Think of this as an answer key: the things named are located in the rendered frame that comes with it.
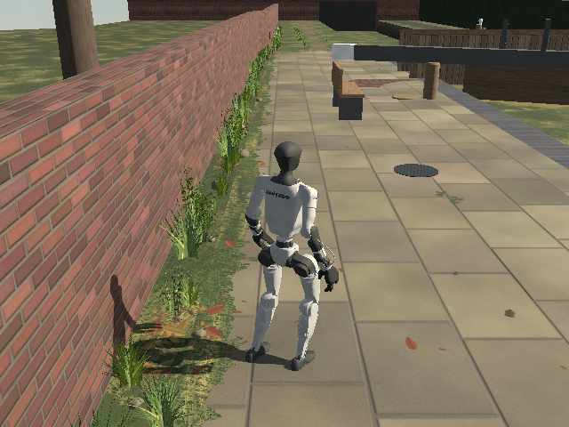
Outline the right robot upper arm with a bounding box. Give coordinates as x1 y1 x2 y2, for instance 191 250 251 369
299 184 318 238

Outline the left robot forearm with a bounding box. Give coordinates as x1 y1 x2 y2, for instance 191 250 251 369
245 207 262 236

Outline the right robot forearm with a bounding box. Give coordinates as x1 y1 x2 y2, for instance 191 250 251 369
308 225 332 271

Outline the robot right thigh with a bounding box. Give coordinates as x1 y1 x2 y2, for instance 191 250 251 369
292 253 320 317

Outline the right robot hand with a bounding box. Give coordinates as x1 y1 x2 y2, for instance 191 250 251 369
317 266 339 292

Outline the left robot upper arm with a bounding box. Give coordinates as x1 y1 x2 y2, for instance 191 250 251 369
245 175 272 220

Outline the robot left thigh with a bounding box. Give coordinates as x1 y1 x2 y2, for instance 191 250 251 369
258 245 282 310

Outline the left robot hand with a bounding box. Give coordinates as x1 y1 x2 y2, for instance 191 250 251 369
252 229 275 249

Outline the robot thigh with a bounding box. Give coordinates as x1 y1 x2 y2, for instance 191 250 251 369
292 253 320 317
258 245 282 310

